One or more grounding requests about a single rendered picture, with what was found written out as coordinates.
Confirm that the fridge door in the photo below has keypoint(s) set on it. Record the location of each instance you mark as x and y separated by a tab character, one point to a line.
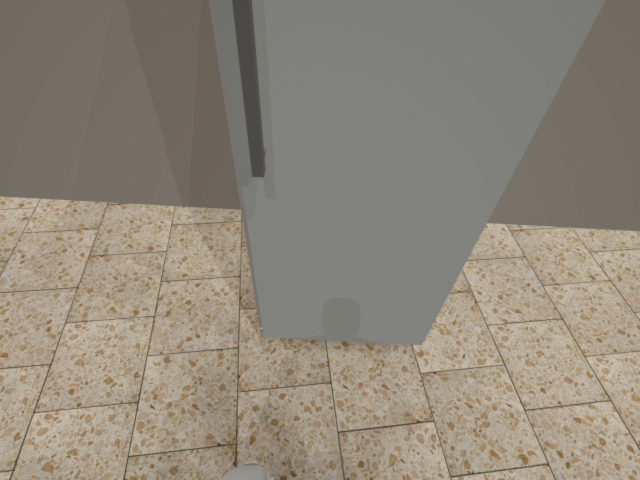
392	128

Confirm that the handle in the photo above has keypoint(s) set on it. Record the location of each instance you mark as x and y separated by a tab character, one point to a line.
244	26

